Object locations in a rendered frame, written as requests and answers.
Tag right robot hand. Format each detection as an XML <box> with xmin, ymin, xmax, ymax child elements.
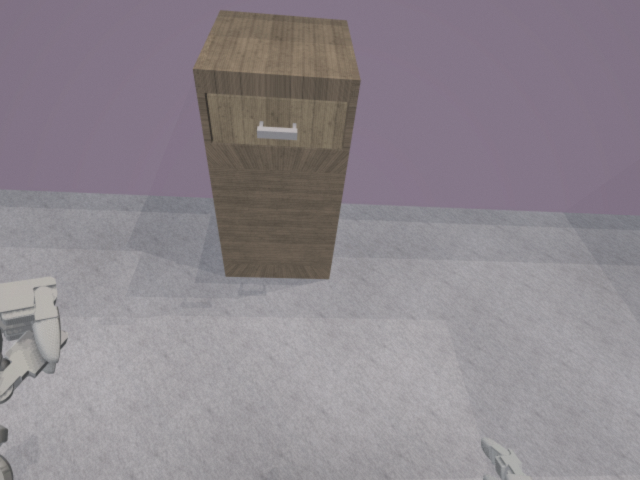
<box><xmin>481</xmin><ymin>437</ymin><xmax>533</xmax><ymax>480</ymax></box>

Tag cabinet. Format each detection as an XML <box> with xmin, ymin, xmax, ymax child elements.
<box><xmin>193</xmin><ymin>10</ymin><xmax>361</xmax><ymax>279</ymax></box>

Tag drawer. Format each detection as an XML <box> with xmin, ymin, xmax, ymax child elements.
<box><xmin>207</xmin><ymin>93</ymin><xmax>348</xmax><ymax>149</ymax></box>

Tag left robot hand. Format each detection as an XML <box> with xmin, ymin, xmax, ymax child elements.
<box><xmin>0</xmin><ymin>276</ymin><xmax>68</xmax><ymax>404</ymax></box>

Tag handle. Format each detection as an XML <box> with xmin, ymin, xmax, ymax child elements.
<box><xmin>257</xmin><ymin>121</ymin><xmax>297</xmax><ymax>140</ymax></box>

